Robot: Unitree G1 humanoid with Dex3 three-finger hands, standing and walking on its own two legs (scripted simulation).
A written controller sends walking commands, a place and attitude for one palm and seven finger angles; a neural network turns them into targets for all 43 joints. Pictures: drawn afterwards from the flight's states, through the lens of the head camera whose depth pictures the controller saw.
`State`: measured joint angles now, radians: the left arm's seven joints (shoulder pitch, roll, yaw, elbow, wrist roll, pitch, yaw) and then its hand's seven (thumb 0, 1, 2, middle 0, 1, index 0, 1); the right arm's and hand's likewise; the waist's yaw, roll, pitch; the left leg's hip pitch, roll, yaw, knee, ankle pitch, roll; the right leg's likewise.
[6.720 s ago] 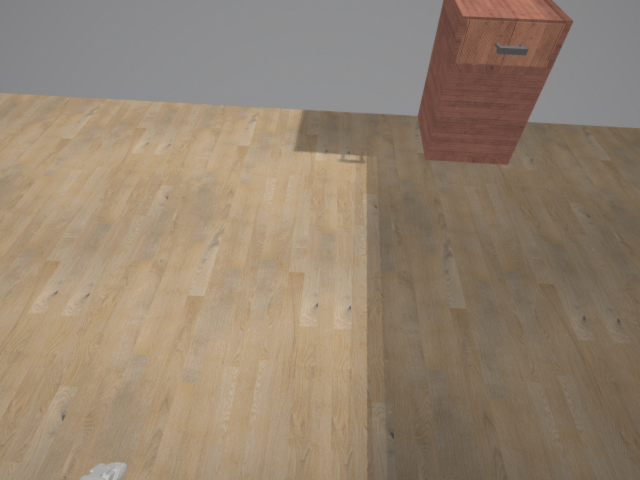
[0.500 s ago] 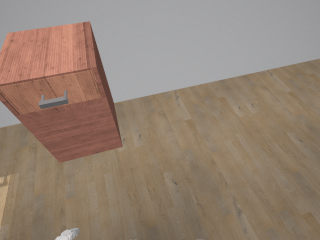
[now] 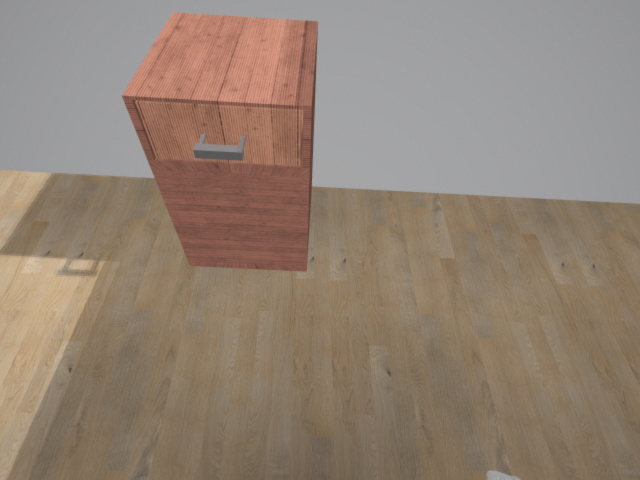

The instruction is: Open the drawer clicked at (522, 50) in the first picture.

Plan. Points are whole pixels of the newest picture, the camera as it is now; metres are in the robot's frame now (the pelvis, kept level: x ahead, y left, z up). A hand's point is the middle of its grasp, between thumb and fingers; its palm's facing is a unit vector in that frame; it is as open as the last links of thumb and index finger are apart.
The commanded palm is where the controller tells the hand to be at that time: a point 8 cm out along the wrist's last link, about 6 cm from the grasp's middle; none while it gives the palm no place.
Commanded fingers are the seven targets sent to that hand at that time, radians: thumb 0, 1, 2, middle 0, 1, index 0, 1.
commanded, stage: take the last steps up to it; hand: left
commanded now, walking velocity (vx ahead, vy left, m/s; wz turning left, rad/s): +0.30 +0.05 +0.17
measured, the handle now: (221, 145) +0.83 +0.32 -0.15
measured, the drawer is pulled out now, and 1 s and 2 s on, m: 0.00 0.00 0.00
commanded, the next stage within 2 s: come to a stop and stand still in 1.06 s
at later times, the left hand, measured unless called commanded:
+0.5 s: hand out of the picture +0.09 +0.16 -0.14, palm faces +0.15 -0.96 -0.24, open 7.3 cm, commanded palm none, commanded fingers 0.00 0.90 0.90 -0.20 -0.30 -0.20 -0.30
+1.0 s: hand out of the picture +0.13 +0.21 -0.17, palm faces +0.21 -0.97 -0.14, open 7.4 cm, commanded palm none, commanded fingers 0.00 0.90 0.90 -0.20 -0.30 -0.20 -0.30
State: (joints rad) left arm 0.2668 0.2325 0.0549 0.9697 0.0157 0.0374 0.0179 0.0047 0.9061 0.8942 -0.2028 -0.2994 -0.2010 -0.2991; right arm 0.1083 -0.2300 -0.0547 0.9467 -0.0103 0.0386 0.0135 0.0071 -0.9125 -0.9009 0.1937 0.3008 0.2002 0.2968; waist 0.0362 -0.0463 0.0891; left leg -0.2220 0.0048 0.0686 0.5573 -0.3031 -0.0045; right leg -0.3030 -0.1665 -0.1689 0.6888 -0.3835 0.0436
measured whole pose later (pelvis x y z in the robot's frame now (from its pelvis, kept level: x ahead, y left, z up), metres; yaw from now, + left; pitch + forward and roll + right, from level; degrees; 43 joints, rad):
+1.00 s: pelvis +0.22 +0.06 +0.00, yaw +5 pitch -1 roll +0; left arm 0.40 0.13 0.05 1.15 0.02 -0.02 0.01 0.01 0.91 0.89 -0.20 -0.30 -0.20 -0.30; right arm 0.14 -0.14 -0.04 1.00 -0.02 -0.06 0.00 0.00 -0.91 -0.90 0.19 0.30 0.20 0.30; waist 0.04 -0.03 0.07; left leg -0.31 0.02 0.15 0.58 -0.25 0.05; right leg -0.33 -0.09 -0.05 1.13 -0.45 -0.02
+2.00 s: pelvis +0.28 +0.10 +0.01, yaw +3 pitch +0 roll +1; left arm 0.27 0.16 0.01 1.12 0.01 0.02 0.03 0.00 0.91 0.90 -0.20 -0.30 -0.19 -0.30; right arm 0.20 -0.17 -0.03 1.07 0.00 0.01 -0.03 0.01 -0.93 -0.90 0.20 0.30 0.20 0.30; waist 0.01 0.02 0.03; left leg -0.18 0.00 0.08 0.43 -0.24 0.00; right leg -0.16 -0.02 -0.02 0.46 -0.30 -0.01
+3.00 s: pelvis +0.26 +0.12 +0.01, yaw +4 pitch -2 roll -1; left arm 0.32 0.16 -0.01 1.05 0.01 0.00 0.04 0.00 0.91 0.89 -0.20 -0.30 -0.20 -0.30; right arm 0.28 -0.17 0.00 1.06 -0.01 0.00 -0.02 0.01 -0.92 -0.90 0.20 0.30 0.20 0.30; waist 0.00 0.00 0.00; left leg -0.21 0.00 0.06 0.48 -0.24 0.03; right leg -0.15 -0.02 -0.03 0.46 -0.27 0.01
